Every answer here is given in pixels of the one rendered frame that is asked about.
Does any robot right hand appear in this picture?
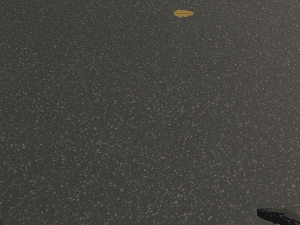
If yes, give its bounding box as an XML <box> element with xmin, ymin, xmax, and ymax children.
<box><xmin>257</xmin><ymin>208</ymin><xmax>300</xmax><ymax>225</ymax></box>

